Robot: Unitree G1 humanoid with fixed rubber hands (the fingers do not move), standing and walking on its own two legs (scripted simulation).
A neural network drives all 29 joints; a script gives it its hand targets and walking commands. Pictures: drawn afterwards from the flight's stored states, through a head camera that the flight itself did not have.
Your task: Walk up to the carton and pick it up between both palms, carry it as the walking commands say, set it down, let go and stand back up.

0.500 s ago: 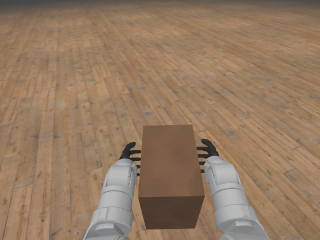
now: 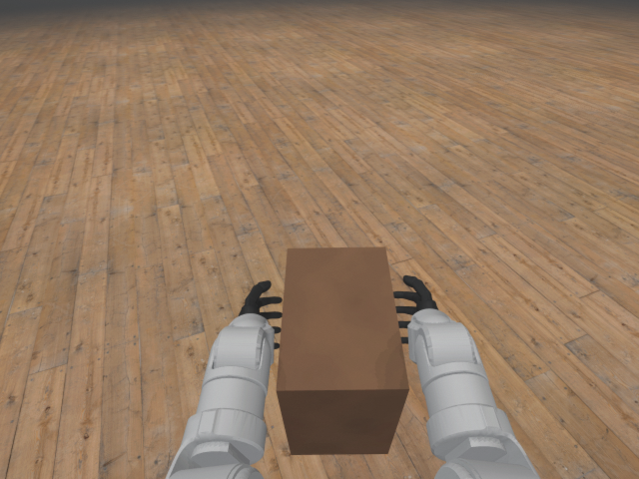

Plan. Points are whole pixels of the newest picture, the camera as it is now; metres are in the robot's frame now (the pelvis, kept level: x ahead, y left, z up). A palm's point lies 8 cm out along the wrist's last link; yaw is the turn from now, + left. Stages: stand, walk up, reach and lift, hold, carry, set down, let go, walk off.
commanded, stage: hold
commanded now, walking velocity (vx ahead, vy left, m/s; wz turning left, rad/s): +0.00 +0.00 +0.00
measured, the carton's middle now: (337, 351) +0.32 +0.00 -0.02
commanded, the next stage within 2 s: carry in 0.68 s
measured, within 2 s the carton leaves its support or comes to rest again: neither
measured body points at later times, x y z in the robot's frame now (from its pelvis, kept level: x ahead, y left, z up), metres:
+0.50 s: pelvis +0.01 +0.00 +0.00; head -0.06 +0.00 +0.45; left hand +0.32 +0.12 +0.05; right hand +0.32 -0.12 +0.05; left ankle +0.05 +0.13 -0.73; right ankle +0.05 -0.13 -0.73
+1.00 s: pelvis +0.06 +0.00 +0.00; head +0.02 +0.00 +0.45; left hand +0.36 +0.13 +0.07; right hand +0.37 -0.11 +0.07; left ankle +0.05 +0.14 -0.73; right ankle +0.05 -0.14 -0.73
